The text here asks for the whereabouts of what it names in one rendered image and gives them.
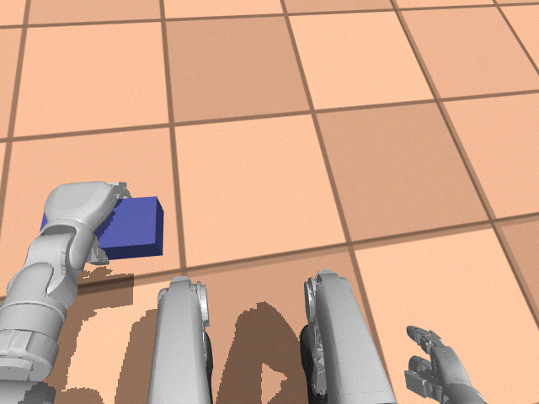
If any left robot arm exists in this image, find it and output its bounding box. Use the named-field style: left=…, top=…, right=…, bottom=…
left=0, top=219, right=93, bottom=404

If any left robot hand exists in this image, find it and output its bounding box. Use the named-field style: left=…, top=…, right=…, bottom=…
left=44, top=181, right=131, bottom=265

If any right robot foot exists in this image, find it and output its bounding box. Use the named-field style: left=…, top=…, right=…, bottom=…
left=300, top=325, right=328, bottom=404

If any right robot arm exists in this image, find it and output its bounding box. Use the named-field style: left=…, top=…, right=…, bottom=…
left=441, top=383, right=488, bottom=404

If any right robot hand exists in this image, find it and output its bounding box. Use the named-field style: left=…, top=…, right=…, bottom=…
left=404, top=326, right=472, bottom=404

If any carton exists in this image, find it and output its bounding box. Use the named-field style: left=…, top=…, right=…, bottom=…
left=40, top=196, right=164, bottom=260

